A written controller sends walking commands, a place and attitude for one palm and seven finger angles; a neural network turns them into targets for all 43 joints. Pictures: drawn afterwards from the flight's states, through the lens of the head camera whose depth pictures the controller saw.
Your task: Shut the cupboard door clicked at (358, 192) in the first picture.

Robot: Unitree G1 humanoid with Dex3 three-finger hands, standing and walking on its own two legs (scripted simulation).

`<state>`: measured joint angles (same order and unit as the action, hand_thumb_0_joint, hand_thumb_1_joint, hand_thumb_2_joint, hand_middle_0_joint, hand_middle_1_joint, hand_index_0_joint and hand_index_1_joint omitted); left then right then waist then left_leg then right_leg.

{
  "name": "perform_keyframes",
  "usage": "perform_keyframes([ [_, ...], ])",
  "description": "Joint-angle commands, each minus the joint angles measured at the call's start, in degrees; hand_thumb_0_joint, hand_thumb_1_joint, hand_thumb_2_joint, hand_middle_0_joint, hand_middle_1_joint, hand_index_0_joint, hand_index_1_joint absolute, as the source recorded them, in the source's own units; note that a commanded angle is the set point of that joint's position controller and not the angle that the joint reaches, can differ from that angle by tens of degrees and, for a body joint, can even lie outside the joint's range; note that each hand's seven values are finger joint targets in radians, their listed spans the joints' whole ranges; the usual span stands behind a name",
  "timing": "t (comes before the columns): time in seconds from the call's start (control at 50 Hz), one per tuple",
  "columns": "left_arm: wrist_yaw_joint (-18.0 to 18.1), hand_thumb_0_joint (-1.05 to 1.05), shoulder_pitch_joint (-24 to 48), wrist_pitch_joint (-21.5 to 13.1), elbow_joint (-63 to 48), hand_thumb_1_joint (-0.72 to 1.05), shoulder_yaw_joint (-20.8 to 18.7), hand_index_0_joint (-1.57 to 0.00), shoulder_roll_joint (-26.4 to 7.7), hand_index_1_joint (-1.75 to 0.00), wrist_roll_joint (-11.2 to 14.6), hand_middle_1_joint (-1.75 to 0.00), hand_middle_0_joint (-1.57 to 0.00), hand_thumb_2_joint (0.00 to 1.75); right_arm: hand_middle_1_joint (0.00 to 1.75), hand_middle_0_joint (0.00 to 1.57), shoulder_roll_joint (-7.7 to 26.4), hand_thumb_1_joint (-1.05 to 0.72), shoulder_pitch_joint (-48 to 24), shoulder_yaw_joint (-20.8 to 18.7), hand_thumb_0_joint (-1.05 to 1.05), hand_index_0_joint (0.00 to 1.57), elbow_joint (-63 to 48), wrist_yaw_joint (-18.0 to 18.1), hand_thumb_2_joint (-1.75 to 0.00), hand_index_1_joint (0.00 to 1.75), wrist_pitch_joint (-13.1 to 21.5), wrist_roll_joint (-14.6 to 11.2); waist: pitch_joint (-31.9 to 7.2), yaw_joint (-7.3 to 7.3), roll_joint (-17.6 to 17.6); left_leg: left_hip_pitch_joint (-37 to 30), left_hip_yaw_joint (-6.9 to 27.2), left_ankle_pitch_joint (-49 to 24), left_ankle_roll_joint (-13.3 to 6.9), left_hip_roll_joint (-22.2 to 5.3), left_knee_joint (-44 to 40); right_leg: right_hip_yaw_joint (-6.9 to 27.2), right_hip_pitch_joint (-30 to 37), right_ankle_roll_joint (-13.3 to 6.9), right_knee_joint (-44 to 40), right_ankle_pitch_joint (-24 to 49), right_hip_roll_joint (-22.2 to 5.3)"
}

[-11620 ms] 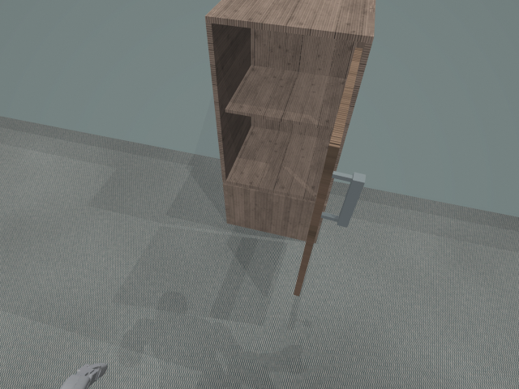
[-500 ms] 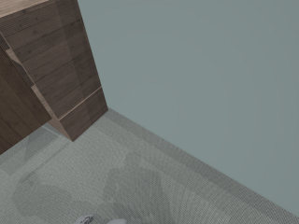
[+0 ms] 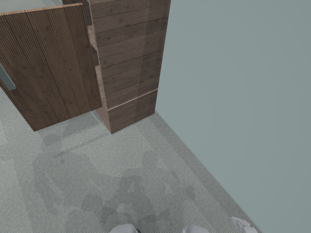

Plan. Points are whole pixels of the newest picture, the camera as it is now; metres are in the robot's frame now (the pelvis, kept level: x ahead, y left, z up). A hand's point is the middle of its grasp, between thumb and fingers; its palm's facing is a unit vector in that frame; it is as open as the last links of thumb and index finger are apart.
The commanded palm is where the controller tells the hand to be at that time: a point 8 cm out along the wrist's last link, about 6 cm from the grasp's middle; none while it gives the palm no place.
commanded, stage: turn to face it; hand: left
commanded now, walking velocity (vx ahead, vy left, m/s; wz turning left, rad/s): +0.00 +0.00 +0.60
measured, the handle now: (1, 69) +0.59 +0.63 -0.02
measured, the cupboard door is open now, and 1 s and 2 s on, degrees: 87 87 87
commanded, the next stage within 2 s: take the last steps up to it in 0.84 s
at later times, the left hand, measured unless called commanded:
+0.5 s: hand out of the picture +0.06 +0.20 -0.14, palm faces +0.27 -0.92 -0.28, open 7.4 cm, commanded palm none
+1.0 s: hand out of the picture -0.17 +0.13 -0.17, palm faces +0.54 -0.81 -0.23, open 7.4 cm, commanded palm none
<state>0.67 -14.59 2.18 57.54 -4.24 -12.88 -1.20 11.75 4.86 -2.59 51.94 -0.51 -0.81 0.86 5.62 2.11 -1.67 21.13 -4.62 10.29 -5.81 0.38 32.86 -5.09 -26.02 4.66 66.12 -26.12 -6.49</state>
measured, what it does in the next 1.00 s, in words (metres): steps on the spot, turning left: right foot, then left foot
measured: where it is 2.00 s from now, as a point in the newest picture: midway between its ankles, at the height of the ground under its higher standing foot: outside the picture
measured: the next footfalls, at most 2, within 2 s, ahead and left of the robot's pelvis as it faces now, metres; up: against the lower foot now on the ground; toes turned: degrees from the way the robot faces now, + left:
right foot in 0.54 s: +0.04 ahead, -0.16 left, +0.00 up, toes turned +18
left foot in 0.98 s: -0.11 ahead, +0.07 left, +0.00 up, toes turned +31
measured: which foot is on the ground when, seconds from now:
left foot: down 0.00-0.52, up 0.54-0.96, down 0.98-1.00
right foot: up 0.00-0.52, down 0.54-0.98, up 1.00-1.00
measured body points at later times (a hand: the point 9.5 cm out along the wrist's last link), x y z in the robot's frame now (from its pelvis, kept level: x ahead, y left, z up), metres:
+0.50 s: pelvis -0.01 -0.04 +0.01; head +0.02 -0.04 +0.46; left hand +0.04 +0.24 -0.12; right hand +0.06 -0.29 -0.14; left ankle +0.08 +0.05 -0.73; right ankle +0.00 -0.18 -0.71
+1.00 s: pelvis -0.06 -0.04 +0.00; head -0.03 -0.01 +0.45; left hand -0.19 +0.17 -0.16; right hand +0.18 -0.20 -0.13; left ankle -0.15 +0.05 -0.73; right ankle +0.00 -0.17 -0.72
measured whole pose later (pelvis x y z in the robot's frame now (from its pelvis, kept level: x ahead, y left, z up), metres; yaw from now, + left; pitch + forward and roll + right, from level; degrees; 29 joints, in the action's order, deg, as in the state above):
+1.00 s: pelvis -0.06 -0.04 +0.00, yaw +30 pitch +0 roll +1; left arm 1.0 -17.2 1.6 56.6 -2.6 -12.3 -1.1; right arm 13.2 4.3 -3.0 53.8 -0.4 -1.9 0.4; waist 5.9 2.9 -2.7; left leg 11.3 -2.4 17.6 0.0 0.6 29.9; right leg -7.3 -16.9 3.3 38.9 -22.3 -9.4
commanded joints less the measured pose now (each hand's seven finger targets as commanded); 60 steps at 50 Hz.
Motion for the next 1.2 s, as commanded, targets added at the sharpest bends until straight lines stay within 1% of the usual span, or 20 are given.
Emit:
perform_keyframes([
  [0.0,0.38,0.00,-2.98,-0.42,-4.29,0.90,-1.56,-0.20,-4.83,-0.30,-0.12,-0.30,-0.20,0.90,0.30,0.20,10.38,-0.90,2.92,-2.86,0.00,0.20,-3.14,0.95,-0.90,0.30,0.55,0.01,-7.68,-2.00,8.33,-4.83,18.92,6.66,-1.18,-13.17,-19.68,4.24,-2.85,0.33,0.90,7.07,-0.72],
  [0.16,1.05,0.00,3.14,-0.36,-7.77,0.90,-2.03,-0.20,-6.59,-0.30,-0.12,-0.30,-0.20,0.90,0.30,0.20,10.39,-0.90,8.58,-3.94,0.00,0.20,-1.94,0.94,-0.90,0.30,0.09,0.07,-7.89,-3.93,7.77,-10.31,28.38,9.05,-1.87,-12.44,-20.09,6.83,-6.77,1.29,-4.87,6.67,0.67],
  [0.36,1.42,0.00,5.57,-0.14,-9.89,0.90,-1.31,-0.20,-6.41,-0.30,0.65,-0.30,-0.20,0.90,0.30,0.20,11.31,-0.90,11.39,-4.92,0.00,0.20,-0.91,0.83,-0.90,0.30,-1.19,0.59,-10.50,-4.74,9.99,-11.33,36.82,7.61,-2.96,-10.21,-19.58,7.25,0.98,-0.65,-17.87,-0.02,5.11],
  [0.4,1.56,0.00,3.02,0.13,-9.24,0.90,-1.28,-0.20,-6.09,-0.30,1.00,-0.30,-0.20,0.90,0.30,0.20,11.55,-0.90,10.66,-5.08,0.00,0.20,-1.11,0.75,-0.90,0.30,-1.70,0.77,-10.92,-3.78,10.40,-8.83,36.43,7.79,-1.64,-8.83,-20.54,6.14,6.54,-1.71,-22.96,-0.68,6.73],
  [0.46,1.78,0.00,-4.19,0.47,-7.44,0.90,-1.63,-0.20,-7.42,-0.30,1.54,-0.30,-0.20,0.90,0.30,0.20,11.22,-0.90,7.44,-5.38,0.00,0.20,-1.81,0.38,-0.90,0.30,-2.53,0.69,-9.84,-0.69,11.56,0.14,32.70,10.06,4.57,-4.47,-21.62,3.61,20.21,-3.73,-37.31,3.02,8.86],
  [0.48,1.95,0.00,-7.44,0.26,-6.78,0.90,-2.13,-0.20,-8.39,-0.30,1.44,-0.30,-0.20,0.90,0.30,0.20,10.06,-0.90,6.29,-5.32,0.00,0.20,-2.09,0.34,-0.90,0.30,-2.83,0.38,-9.66,0.86,9.29,5.66,29.51,13.24,7.38,-2.07,-18.31,4.18,27.31,-4.75,-46.75,6.38,6.98],
  [0.5,2.27,0.00,-7.77,-0.09,-7.37,0.90,-3.02,-0.20,-12.64,-0.30,0.43,-0.30,-0.20,0.90,0.30,0.20,6.63,-0.90,7.47,-5.23,0.00,0.20,-2.24,0.30,-0.90,0.30,-3.29,-0.44,-9.23,1.13,-3.10,15.32,20.86,17.81,10.17,3.89,-1.61,17.49,31.09,-9.37,-56.55,-3.98,-5.94],
  [0.52,2.51,0.00,0.08,-0.16,-9.94,0.90,-2.65,-0.20,-14.80,-0.30,-0.44,-0.30,-0.20,0.90,0.30,0.20,5.49,-0.90,9.26,-5.60,0.00,0.20,-2.53,0.91,-0.90,0.30,-2.89,0.00,-4.55,-0.91,-14.51,19.50,11.12,19.24,10.77,10.11,20.08,31.01,19.62,-15.04,-60.90,-8.93,-21.54],
  [0.54,2.84,0.00,9.29,-0.34,-12.71,0.90,-1.64,-0.20,-12.64,-0.30,0.30,-0.30,-0.20,0.90,0.30,0.20,8.66,-0.90,9.92,-5.98,0.00,0.20,-1.97,0.72,-0.90,0.30,-3.06,0.76,-1.79,-4.52,-5.00,13.68,14.11,16.46,8.68,5.48,31.15,24.04,5.13,-14.34,-60.45,-4.25,-21.85],
  [0.58,2.47,0.00,15.68,-1.30,-13.77,0.90,-1.13,-0.20,-9.31,-0.30,0.62,-0.30,-0.20,0.90,0.30,0.20,6.57,-0.90,13.24,-5.60,0.00,0.20,-0.32,-0.14,-0.90,0.30,-4.14,1.06,0.20,-8.04,-3.95,7.58,11.36,10.91,8.85,3.37,39.87,15.87,-1.95,-11.09,-57.70,2.10,-13.18],
  [0.62,2.00,0.00,10.58,-2.41,-11.71,0.90,-0.26,-0.20,-6.75,-0.30,0.56,-0.30,-0.20,0.90,0.30,0.20,6.05,-0.90,13.64,-4.63,0.00,0.20,-0.18,-0.43,-0.90,0.30,-3.23,0.89,-0.34,-6.46,-5.04,11.70,8.65,7.46,9.66,2.04,39.54,8.79,8.48,-10.23,-51.78,16.28,-9.28],
  [0.68,1.84,0.00,0.18,-2.94,-8.11,0.90,-0.42,-0.20,-7.43,-0.30,0.35,-0.30,-0.20,0.90,0.30,0.20,5.37,-0.90,8.12,-3.67,0.00,0.20,-1.53,-0.28,-0.90,0.30,-2.32,0.61,-4.10,-1.46,-7.17,14.94,6.71,10.57,10.71,0.45,31.33,8.50,23.04,-11.07,-46.63,31.51,-10.36],
  [0.82,1.37,0.00,-7.03,-2.54,-4.68,0.90,-1.08,-0.20,-10.81,-0.30,-0.75,-0.30,-0.20,0.90,0.30,0.20,4.29,-0.90,0.23,-1.61,0.00,0.20,-2.42,0.17,-0.90,0.30,-1.89,-0.45,-6.13,1.87,-12.62,3.46,1.80,18.02,9.90,0.87,12.54,7.19,24.96,-12.32,-40.94,52.54,-11.65],
  [0.88,1.42,0.00,-4.87,-2.25,-4.39,0.90,-1.32,-0.20,-11.22,-0.30,-0.64,-0.30,-0.20,0.90,0.30,0.20,4.48,-0.90,3.10,-1.27,0.00,0.20,-1.17,0.47,-0.90,0.30,-1.16,-0.74,-8.86,0.00,-14.25,-4.92,0.26,12.40,9.13,1.67,0.67,5.76,23.37,-10.20,-37.55,50.57,-10.94],
  [0.92,1.38,0.00,-2.44,-1.95,-4.61,0.90,-1.04,-0.20,-9.75,-0.30,0.40,-0.30,-0.20,0.90,0.30,0.20,6.60,-0.90,6.98,-1.52,0.00,0.20,0.48,0.63,-0.90,0.30,-0.10,-0.54,-11.26,-2.88,-8.64,-17.51,1.48,-2.57,7.83,-0.91,-13.67,2.02,17.15,-5.79,-31.18,40.70,-8.00],
  [0.96,0.86,0.00,-1.46,-1.52,-6.65,0.90,0.79,-0.20,-3.80,-0.30,0.80,-0.30,-0.20,0.90,0.30,0.20,15.35,-0.90,9.74,-3.29,0.00,0.20,0.82,1.16,-0.90,0.30,0.28,-0.14,-13.66,-4.85,16.25,-29.35,22.86,-25.25,-1.06,-21.25,-13.22,-0.57,-3.66,-0.46,-15.62,-7.86,0.19],
  [0.98,0.90,0.00,0.55,-1.30,-7.09,0.90,0.65,-0.20,-4.22,-0.30,0.30,-0.30,-0.20,0.90,0.30,0.20,15.04,-0.90,10.64,-3.08,0.00,0.20,1.23,1.06,-0.90,0.30,-0.22,0.28,-11.22,-5.79,14.39,-25.70,21.19,-20.73,-4.96,-22.78,-13.21,1.12,-4.46,-1.25,-10.00,-9.75,0.03],
  [1.02,0.23,0.00,3.47,-0.99,-5.40,0.90,0.41,-0.20,-4.66,-0.30,-0.12,-0.30,-0.20,0.90,0.30,0.20,11.34,-0.90,8.22,-2.09,0.00,0.20,1.93,1.94,-0.90,0.30,0.56,0.48,-4.24,-5.11,16.86,-19.97,20.53,-8.55,-4.95,-18.01,-17.19,3.15,-7.73,-1.30,-5.04,-3.74,-0.43],
  [1.08,-1.17,0.00,0.96,-1.74,-3.08,0.90,0.65,-0.20,-4.17,-0.30,-0.25,-0.30,-0.20,0.90,0.30,0.20,9.06,-0.90,6.90,-1.33,0.00,0.20,1.80,1.96,-0.90,0.30,1.52,0.33,-0.55,-3.41,13.82,-16.42,16.71,-1.26,-3.67,-14.29,-19.16,2.15,-7.03,-1.49,-4.62,2.50,-0.07],
  [1.18,-1.45,0.00,2.70,-2.27,-2.89,0.90,1.28,-0.20,-3.09,-0.30,-0.19,-0.30,-0.20,0.90,0.30,0.20,7.88,-0.90,12.59,-1.38,0.00,0.20,4.08,1.98,-0.90,0.30,2.71,0.09,0.51,-3.84,10.11,-17.89,17.04,-0.03,-4.77,-14.31,-21.67,1.87,-7.56,-1.17,-10.91,5.85,0.02],
])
